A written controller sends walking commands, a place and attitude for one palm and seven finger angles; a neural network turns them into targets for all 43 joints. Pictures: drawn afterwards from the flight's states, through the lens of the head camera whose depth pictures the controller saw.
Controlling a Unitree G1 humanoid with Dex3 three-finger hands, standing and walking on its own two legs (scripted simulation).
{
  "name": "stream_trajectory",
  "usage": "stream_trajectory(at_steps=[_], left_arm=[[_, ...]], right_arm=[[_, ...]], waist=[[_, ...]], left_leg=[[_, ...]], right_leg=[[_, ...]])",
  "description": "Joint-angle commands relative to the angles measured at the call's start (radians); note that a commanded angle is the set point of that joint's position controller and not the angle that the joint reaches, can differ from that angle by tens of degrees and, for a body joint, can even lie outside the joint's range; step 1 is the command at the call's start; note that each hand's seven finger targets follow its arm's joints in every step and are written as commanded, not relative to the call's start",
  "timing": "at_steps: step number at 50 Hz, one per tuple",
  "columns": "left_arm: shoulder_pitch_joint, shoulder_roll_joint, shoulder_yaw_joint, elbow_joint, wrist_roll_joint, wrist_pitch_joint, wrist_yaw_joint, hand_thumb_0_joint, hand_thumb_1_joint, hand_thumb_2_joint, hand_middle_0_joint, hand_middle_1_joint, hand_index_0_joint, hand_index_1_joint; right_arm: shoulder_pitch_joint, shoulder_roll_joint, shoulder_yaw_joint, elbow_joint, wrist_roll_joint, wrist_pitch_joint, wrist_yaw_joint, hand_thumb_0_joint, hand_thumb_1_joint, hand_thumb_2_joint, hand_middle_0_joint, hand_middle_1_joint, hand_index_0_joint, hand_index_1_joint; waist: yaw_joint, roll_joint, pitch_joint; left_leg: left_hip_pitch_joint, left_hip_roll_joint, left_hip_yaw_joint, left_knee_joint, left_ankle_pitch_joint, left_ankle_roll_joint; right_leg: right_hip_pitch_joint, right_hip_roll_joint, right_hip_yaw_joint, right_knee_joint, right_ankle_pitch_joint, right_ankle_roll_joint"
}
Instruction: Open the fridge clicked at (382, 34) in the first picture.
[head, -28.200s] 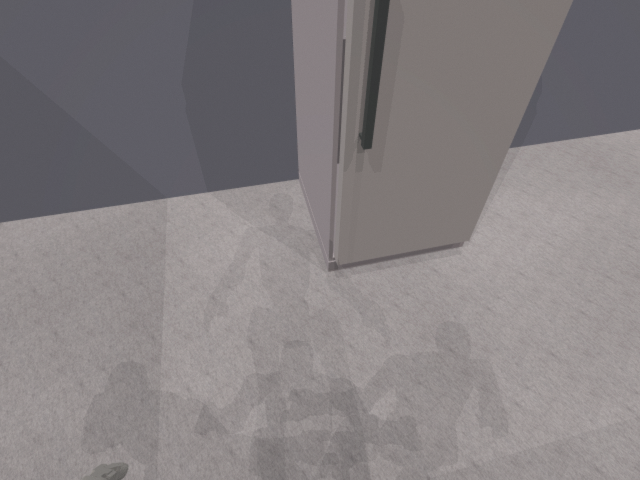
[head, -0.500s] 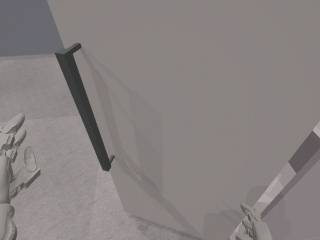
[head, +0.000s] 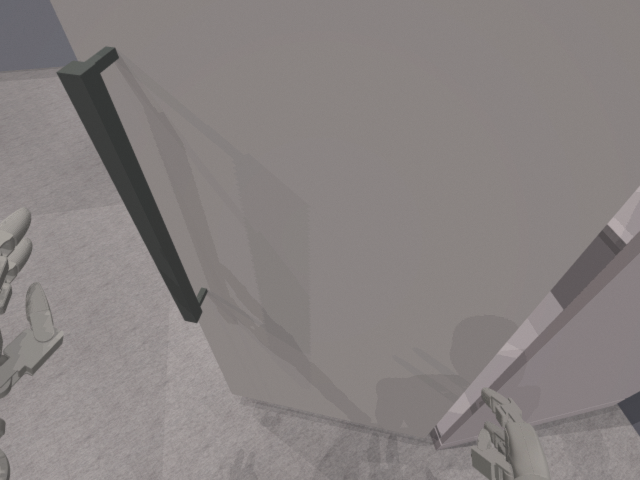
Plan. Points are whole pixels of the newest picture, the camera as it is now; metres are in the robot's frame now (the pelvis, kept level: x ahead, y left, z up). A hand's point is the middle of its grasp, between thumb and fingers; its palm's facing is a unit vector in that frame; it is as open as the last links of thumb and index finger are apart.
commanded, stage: step back with the hand held close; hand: left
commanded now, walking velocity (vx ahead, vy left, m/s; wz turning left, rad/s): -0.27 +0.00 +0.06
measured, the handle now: (161, 221) +0.40 +0.25 +0.10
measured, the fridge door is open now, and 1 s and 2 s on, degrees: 66 66 66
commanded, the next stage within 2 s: stop stepping back and stand still in 1.24 s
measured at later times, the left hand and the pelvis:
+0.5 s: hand out of the picture +0.13 +0.28 +0.17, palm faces +0.49 -0.76 -0.43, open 7.5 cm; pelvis -0.06 +0.01 -0.01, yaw +3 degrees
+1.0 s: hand out of the picture +0.08 +0.30 +0.18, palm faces +0.48 -0.76 -0.43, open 7.5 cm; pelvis -0.11 +0.02 -0.01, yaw +2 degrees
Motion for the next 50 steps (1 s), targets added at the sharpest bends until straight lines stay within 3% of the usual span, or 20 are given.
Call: stream_trajectory(at_steps=[1, 7, 12, 16, 19, 20, 23, 29, 34, 37, 39, 40, 41, 42, 43, 44, 45, 46, 48, 50], left_arm=[[0.029, 0.211, 0.184, -0.253, -0.008, -0.080, 0.034, 0.000, 0.900, 0.900, -0.200, -0.300, -0.200, -0.300], [0.008, 0.192, 0.177, -0.256, -0.002, -0.098, 0.041, 0.000, 0.900, 0.900, -0.200, -0.300, -0.200, -0.300], [-0.050, 0.178, 0.161, -0.245, 0.012, -0.111, 0.045, 0.000, 0.900, 0.900, -0.200, -0.300, -0.200, -0.300], [-0.079, 0.194, 0.162, -0.275, 0.015, -0.126, 0.053, 0.000, 0.900, 0.900, -0.200, -0.300, -0.200, -0.300], [-0.069, 0.193, 0.168, -0.280, 0.017, -0.139, 0.058, 0.000, 0.900, 0.900, -0.200, -0.300, -0.200, -0.300], [-0.072, 0.212, 0.189, -0.296, 0.020, -0.143, 0.059, 0.000, 0.900, 0.900, -0.200, -0.300, -0.200, -0.300], [-0.064, 0.184, 0.190, -0.258, 0.033, -0.153, 0.050, 0.000, 0.900, 0.900, -0.200, -0.300, -0.200, -0.300], [-0.066, 0.186, 0.180, -0.268, 0.020, -0.170, 0.028, 0.000, 0.900, 0.900, -0.200, -0.300, -0.200, -0.300], [-0.064, 0.216, 0.182, -0.281, 0.013, -0.170, 0.039, 0.000, 0.900, 0.900, -0.200, -0.300, -0.200, -0.300], [-0.056, 0.229, 0.182, -0.300, 0.009, -0.173, 0.053, 0.000, 0.900, 0.900, -0.200, -0.300, -0.200, -0.300], [-0.046, 0.241, 0.197, -0.301, 0.008, -0.176, 0.058, 0.000, 0.900, 0.900, -0.200, -0.300, -0.200, -0.300], [-0.043, 0.246, 0.202, -0.310, 0.009, -0.178, 0.059, 0.000, 0.900, 0.900, -0.200, -0.300, -0.200, -0.300], [-0.019, 0.248, 0.221, -0.307, 0.008, -0.179, 0.058, 0.000, 0.900, 0.900, -0.200, -0.300, -0.200, -0.300], [-0.010, 0.231, 0.228, -0.311, 0.011, -0.183, 0.052, 0.000, 0.900, 0.900, -0.200, -0.300, -0.200, -0.300], [-0.042, 0.224, 0.242, -0.321, 0.020, -0.193, 0.044, 0.000, 0.900, 0.900, -0.200, -0.300, -0.200, -0.300], [-0.052, 0.240, 0.265, -0.302, 0.025, -0.199, 0.038, 0.000, 0.900, 0.900, -0.200, -0.300, -0.200, -0.300], [-0.055, 0.252, 0.267, -0.304, 0.020, -0.199, 0.036, 0.000, 0.900, 0.900, -0.200, -0.300, -0.200, -0.300], [-0.035, 0.220, 0.241, -0.300, 0.008, -0.196, 0.032, 0.000, 0.900, 0.900, -0.200, -0.300, -0.200, -0.300], [0.006, 0.183, 0.189, -0.312, -0.009, -0.191, 0.029, 0.000, 0.900, 0.900, -0.200, -0.300, -0.200, -0.300], [0.001, 0.175, 0.159, -0.323, -0.021, -0.181, 0.030, 0.000, 0.900, 0.900, -0.200, -0.300, -0.200, -0.300]], right_arm=[[-0.080, -0.105, -0.037, -0.173, 0.003, -0.037, -0.016, 0.000, -0.900, -0.900, 0.200, 0.300, 0.200, 0.300], [-0.053, -0.119, -0.039, -0.169, 0.004, -0.074, -0.018, 0.000, -0.900, -0.900, 0.200, 0.300, 0.200, 0.300], [-0.030, -0.123, -0.043, -0.155, 0.006, -0.103, -0.017, 0.000, -0.900, -0.900, 0.200, 0.300, 0.200, 0.300], [-0.024, -0.116, -0.040, -0.134, -0.005, -0.116, -0.013, 0.000, -0.900, -0.900, 0.200, 0.300, 0.200, 0.300], [-0.033, -0.115, -0.037, -0.127, -0.006, -0.126, -0.011, 0.000, -0.900, -0.900, 0.200, 0.300, 0.200, 0.300], [-0.036, -0.128, -0.042, -0.134, -0.007, -0.130, -0.015, 0.000, -0.900, -0.900, 0.200, 0.300, 0.200, 0.300], [-0.042, -0.133, -0.044, -0.146, -0.003, -0.139, -0.015, 0.000, -0.900, -0.900, 0.200, 0.300, 0.200, 0.300], [-0.024, -0.124, -0.052, -0.136, 0.000, -0.153, -0.003, 0.000, -0.900, -0.900, 0.200, 0.300, 0.200, 0.300], [-0.026, -0.100, -0.050, -0.124, -0.009, -0.131, 0.002, 0.000, -0.900, -0.900, 0.200, 0.300, 0.200, 0.300], [-0.019, -0.087, -0.049, -0.108, -0.011, -0.114, 0.003, 0.000, -0.900, -0.900, 0.200, 0.300, 0.200, 0.300], [-0.025, -0.093, -0.052, -0.109, -0.009, -0.104, 0.001, 0.000, -0.900, -0.900, 0.200, 0.300, 0.200, 0.300], [-0.043, -0.097, -0.053, -0.116, -0.011, -0.105, -0.006, 0.000, -0.900, -0.900, 0.200, 0.300, 0.200, 0.300], [-0.043, -0.105, -0.051, -0.123, -0.010, -0.108, -0.008, 0.000, -0.900, -0.900, 0.200, 0.300, 0.200, 0.300], [-0.063, -0.124, -0.055, -0.135, -0.010, -0.116, -0.011, 0.000, -0.900, -0.900, 0.200, 0.300, 0.200, 0.300], [-0.072, -0.138, -0.065, -0.141, -0.014, -0.129, -0.013, 0.000, -0.900, -0.900, 0.200, 0.300, 0.200, 0.300], [-0.053, -0.134, -0.075, -0.125, -0.020, -0.137, -0.014, 0.000, -0.900, -0.900, 0.200, 0.300, 0.200, 0.300], [-0.046, -0.122, -0.081, -0.125, -0.023, -0.143, -0.012, 0.000, -0.900, -0.900, 0.200, 0.300, 0.200, 0.300], [-0.031, -0.113, -0.080, -0.110, -0.026, -0.151, -0.002, 0.000, -0.900, -0.900, 0.200, 0.300, 0.200, 0.300], [-0.016, -0.103, -0.075, -0.091, -0.020, -0.161, 0.013, 0.000, -0.900, -0.900, 0.200, 0.300, 0.200, 0.300], [-0.020, -0.097, -0.066, -0.082, -0.027, -0.167, 0.015, 0.000, -0.900, -0.900, 0.200, 0.300, 0.200, 0.300]], waist=[[0.024, 0.059, -0.194], [0.015, 0.119, -0.139], [0.001, 0.035, -0.091], [-0.010, -0.009, -0.079], [-0.007, 0.032, -0.086], [-0.002, 0.087, -0.104], [0.006, 0.214, -0.079], [-0.001, 0.055, -0.112], [-0.010, -0.056, -0.095], [-0.019, -0.086, -0.144], [-0.021, -0.080, -0.131], [-0.021, -0.021, -0.112], [-0.016, 0.046, -0.118], [-0.011, 0.196, -0.129], [-0.007, 0.313, -0.131], [-0.012, 0.305, -0.131], [-0.009, 0.241, -0.126], [-0.004, 0.184, -0.139], [0.008, 0.192, -0.181], [0.007, 0.243, -0.198]], left_leg=[[0.014, 0.143, -0.153, -0.091, 0.296, 0.030], [-0.178, 0.174, -0.197, -0.161, -0.024, 0.053], [-0.285, 0.140, -0.199, -0.132, -0.327, 0.055], [-0.202, 0.091, -0.190, -0.052, -0.303, 0.034], [-0.199, 0.110, -0.218, -0.094, -0.298, 0.037], [-0.223, 0.132, -0.242, -0.143, -0.306, 0.044], [-0.440, 0.228, -0.323, -0.284, -0.504, 0.087], [-0.279, 0.149, -0.235, -0.111, -0.257, 0.048], [-0.167, 0.063, -0.162, 0.069, -0.252, 0.003], [-0.059, 0.039, -0.149, 0.142, -0.095, -0.017], [-0.045, 0.042, -0.168, 0.128, -0.132, -0.011], [-0.074, 0.067, -0.199, 0.058, -0.123, 0.001], [-0.122, 0.113, -0.261, -0.060, -0.149, 0.019], [-0.266, 0.210, -0.356, -0.226, -0.277, 0.060], [-0.440, 0.315, -0.468, -0.384, -0.508, 0.107], [-0.503, 0.357, -0.485, -0.437, -0.567, 0.134], [-0.410, 0.339, -0.484, -0.379, -0.423, 0.144], [-0.273, 0.311, -0.427, -0.342, -0.309, 0.131], [-0.084, 0.267, -0.353, -0.334, -0.238, 0.087], [-0.010, 0.253, -0.333, -0.338, -0.161, 0.056]], right_leg=[[0.077, -0.058, 0.038, 0.029, 0.274, -0.022], [0.110, -0.026, 0.026, 0.105, 0.122, -0.017], [0.071, -0.042, 0.084, 0.060, 0.010, -0.030], [-0.067, -0.091, 0.148, -0.051, -0.114, -0.063], [-0.063, -0.064, 0.116, -0.020, -0.105, -0.053], [-0.010, -0.040, 0.086, 0.026, -0.077, -0.040], [0.171, 0.036, 0.018, 0.230, -0.037, -0.010], [0.070, 0.001, 0.101, 0.089, 0.108, -0.033], [-0.146, -0.135, 0.266, -0.093, -0.087, -0.103], [-0.189, -0.187, 0.257, -0.083, 0.093, -0.130], [-0.232, -0.169, 0.230, -0.081, 0.020, -0.120], [-0.219, -0.130, 0.197, -0.043, 0.009, -0.103], [-0.170, -0.053, 0.145, 0.040, -0.033, -0.070], [-0.025, 0.042, 0.067, 0.207, -0.050, -0.030], [0.129, 0.110, 0.028, 0.405, -0.106, -0.007], [0.167, 0.125, 0.036, 0.556, -0.151, -0.005], [0.083, 0.113, 0.057, 0.551, -0.178, -0.011], [-0.002, 0.106, 0.044, 0.508, -0.230, -0.017], [-0.067, 0.100, -0.005, 0.364, -0.280, -0.028], [-0.027, 0.084, -0.006, 0.149, -0.282, -0.039]])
